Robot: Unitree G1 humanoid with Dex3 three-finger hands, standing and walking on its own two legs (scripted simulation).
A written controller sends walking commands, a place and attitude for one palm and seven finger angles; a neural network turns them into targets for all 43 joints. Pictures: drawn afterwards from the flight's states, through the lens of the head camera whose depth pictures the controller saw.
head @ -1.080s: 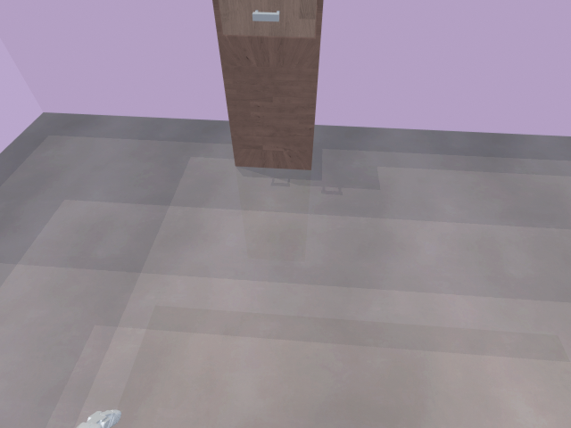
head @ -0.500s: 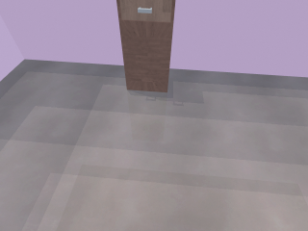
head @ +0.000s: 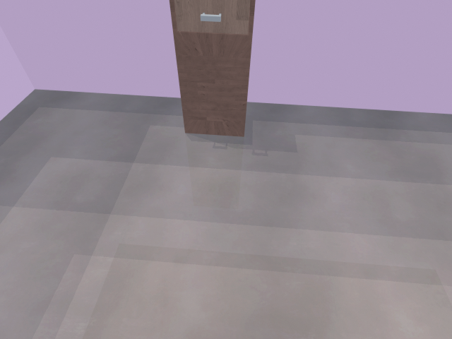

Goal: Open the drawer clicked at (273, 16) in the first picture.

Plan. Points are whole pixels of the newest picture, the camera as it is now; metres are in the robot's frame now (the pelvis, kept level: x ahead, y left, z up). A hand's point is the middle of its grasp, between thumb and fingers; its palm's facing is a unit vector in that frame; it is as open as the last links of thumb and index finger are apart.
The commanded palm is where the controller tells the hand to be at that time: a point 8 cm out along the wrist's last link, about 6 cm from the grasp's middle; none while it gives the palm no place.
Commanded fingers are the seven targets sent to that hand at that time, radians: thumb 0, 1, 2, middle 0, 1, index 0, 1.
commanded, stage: look at it before walking up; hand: left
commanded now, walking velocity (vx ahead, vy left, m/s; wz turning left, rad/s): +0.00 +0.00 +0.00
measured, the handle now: (211, 16) +1.53 +0.16 +0.01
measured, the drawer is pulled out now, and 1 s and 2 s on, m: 0.00 0.00 0.00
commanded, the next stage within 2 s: walk to a spot facing it in 0.36 s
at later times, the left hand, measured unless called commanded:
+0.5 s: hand out of the picture +0.07 +0.25 -0.16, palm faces -0.02 -0.94 -0.34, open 7.4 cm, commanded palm none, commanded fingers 0.00 0.90 0.90 -0.20 -0.30 -0.20 -0.30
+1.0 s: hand out of the picture +0.16 +0.20 -0.18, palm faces -0.04 -0.99 -0.14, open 7.4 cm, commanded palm none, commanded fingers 0.00 0.90 0.90 -0.20 -0.30 -0.20 -0.30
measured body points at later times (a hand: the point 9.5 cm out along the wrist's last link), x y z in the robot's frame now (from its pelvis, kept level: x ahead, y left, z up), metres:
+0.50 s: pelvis +0.00 +0.00 +0.00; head +0.00 +0.00 +0.45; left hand +0.07 +0.30 -0.13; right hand +0.08 -0.30 -0.13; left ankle +0.01 +0.13 -0.74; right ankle +0.01 -0.12 -0.74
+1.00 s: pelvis +0.13 +0.02 +0.00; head +0.15 +0.04 +0.45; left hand +0.16 +0.25 -0.17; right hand -0.01 -0.17 -0.14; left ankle +0.02 +0.13 -0.74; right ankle +0.18 -0.12 -0.68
